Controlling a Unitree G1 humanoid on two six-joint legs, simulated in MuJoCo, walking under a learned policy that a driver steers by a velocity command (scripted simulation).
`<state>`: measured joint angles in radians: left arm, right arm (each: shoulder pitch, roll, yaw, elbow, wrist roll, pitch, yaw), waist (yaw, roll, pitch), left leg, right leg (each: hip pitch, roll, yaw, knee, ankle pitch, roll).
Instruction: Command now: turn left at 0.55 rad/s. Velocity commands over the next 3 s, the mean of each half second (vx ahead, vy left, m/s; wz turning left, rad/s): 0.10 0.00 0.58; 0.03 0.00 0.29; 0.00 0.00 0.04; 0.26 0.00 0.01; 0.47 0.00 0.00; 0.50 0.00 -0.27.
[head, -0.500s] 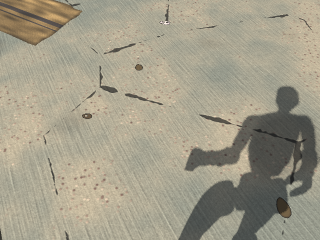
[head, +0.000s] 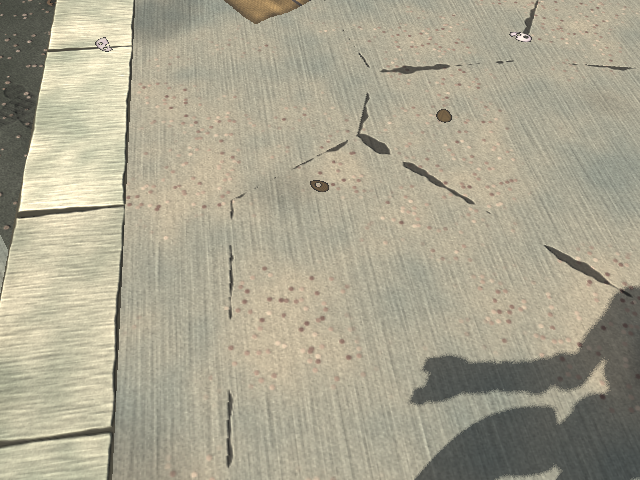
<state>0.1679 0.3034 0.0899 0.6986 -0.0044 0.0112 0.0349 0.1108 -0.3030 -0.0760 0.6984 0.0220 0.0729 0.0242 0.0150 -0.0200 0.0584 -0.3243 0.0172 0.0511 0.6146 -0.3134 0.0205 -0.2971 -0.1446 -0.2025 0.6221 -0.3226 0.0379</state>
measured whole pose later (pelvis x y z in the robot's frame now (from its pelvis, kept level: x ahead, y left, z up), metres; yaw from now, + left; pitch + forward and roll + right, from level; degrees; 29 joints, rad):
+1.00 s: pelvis +0.10 +0.05 +0.01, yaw +25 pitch +0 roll +0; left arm 0.18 0.28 0.03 0.80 0.02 0.00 0.01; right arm 0.13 -0.22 -0.02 0.64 -0.02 0.02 0.00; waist 0.03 -0.04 0.04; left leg -0.24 -0.05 -0.02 0.52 -0.27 0.03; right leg -0.23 -0.06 0.01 0.51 -0.25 0.06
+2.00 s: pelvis +0.23 +0.04 +0.02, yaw +25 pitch +0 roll +1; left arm 0.41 0.22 0.02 1.05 0.00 -0.10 -0.02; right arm 0.18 -0.29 -0.07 0.86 0.02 -0.07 0.01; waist 0.05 0.04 0.00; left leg -0.54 0.06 0.00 1.01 -0.21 0.03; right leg -0.03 0.02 -0.04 0.29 -0.27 -0.06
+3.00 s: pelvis +0.76 +0.24 +0.02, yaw +14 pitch +1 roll +1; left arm 0.25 0.26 0.06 0.82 0.00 -0.07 -0.03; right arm 0.17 -0.29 -0.04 0.87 0.00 -0.12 0.00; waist 0.02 0.03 0.05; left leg -0.51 0.07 -0.04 1.09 -0.31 0.02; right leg -0.28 0.09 0.02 0.40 -0.14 -0.09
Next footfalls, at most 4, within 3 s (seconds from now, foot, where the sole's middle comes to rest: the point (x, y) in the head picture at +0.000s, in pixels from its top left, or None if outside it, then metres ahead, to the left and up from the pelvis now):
0.46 right None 0.20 -0.08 -0.76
0.82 left None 0.09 0.16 -0.76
2.28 left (172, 450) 0.49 0.31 -0.76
2.82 right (241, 295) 0.86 0.20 -0.76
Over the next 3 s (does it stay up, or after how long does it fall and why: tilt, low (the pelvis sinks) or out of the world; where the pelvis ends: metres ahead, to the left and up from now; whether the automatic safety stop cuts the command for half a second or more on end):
stays up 0.76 0.24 0.02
